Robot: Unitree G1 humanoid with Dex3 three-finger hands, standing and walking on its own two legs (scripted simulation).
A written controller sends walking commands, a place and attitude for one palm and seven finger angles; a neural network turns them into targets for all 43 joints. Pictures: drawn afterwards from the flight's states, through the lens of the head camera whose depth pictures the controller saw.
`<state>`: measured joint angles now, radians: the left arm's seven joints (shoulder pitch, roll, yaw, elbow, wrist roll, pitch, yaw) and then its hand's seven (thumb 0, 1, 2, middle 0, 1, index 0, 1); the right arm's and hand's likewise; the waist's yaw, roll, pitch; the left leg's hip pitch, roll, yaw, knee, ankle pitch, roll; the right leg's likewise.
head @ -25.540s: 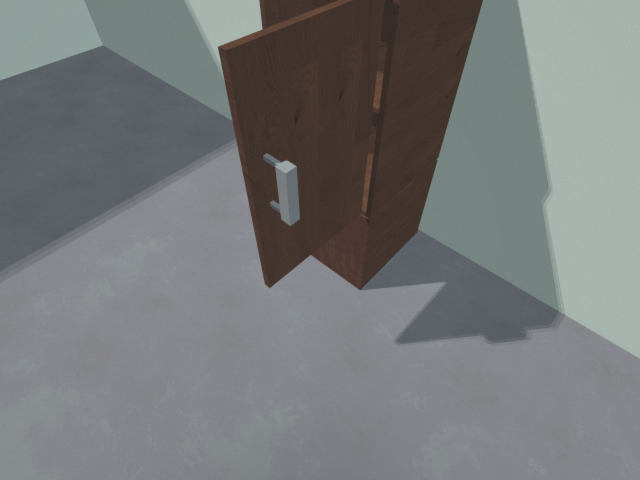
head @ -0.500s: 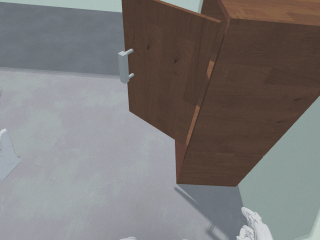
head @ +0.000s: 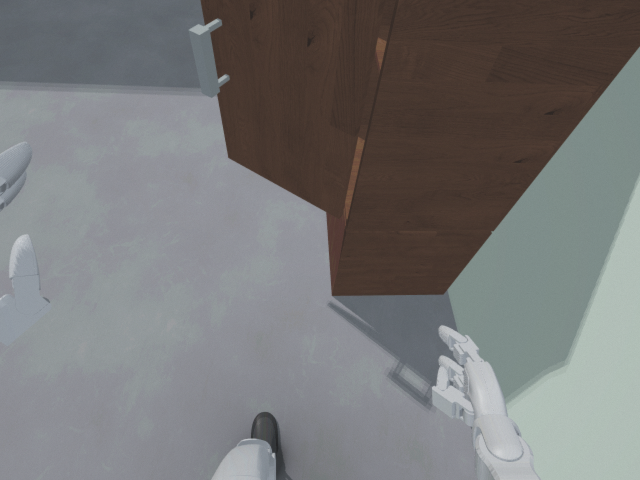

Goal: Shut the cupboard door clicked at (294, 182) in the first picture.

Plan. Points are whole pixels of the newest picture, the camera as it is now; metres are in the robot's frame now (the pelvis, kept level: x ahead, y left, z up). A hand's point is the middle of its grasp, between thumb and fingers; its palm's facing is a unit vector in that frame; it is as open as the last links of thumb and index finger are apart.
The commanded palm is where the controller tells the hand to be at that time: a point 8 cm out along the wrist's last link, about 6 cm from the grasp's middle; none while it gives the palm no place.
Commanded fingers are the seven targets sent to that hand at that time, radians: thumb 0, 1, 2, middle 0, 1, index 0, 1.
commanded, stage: stop stepping back and stand still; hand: left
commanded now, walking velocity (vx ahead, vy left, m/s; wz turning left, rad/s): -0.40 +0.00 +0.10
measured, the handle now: (213, 58) +0.85 +0.26 +0.00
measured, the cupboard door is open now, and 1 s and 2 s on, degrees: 55 55 55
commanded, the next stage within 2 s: let the arm hang, fingers relaxed in 0.92 s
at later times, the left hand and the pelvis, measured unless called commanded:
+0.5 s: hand out of the picture +0.09 +0.26 +0.19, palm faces +0.43 -0.79 -0.44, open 7.4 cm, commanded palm +0.02 +0.30 +0.19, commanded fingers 0.00 0.90 0.90 -0.20 -0.30 -0.20 -0.30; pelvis -0.10 +0.00 +0.02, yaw +3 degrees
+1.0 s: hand out of the picture +0.05 +0.28 +0.19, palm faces +0.50 -0.71 -0.50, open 7.4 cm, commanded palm none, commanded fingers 0.00 0.90 0.90 -0.20 -0.30 -0.20 -0.30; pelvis -0.13 +0.00 +0.00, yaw +4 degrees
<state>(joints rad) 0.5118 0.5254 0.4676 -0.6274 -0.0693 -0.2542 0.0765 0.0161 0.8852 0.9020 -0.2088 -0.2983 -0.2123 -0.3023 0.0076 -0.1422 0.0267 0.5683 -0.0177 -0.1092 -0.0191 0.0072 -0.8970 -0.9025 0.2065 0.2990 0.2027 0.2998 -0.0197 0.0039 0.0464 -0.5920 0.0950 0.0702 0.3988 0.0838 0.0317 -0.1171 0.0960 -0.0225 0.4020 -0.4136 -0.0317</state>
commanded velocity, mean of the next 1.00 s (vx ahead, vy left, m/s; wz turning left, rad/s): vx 0.18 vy -0.01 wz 0.00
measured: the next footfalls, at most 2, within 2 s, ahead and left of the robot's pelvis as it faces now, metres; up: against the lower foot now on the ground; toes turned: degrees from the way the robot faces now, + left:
left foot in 0.20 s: +0.03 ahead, +0.10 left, +0.00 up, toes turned +2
left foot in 0.76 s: -0.07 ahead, +0.17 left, +0.00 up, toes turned +8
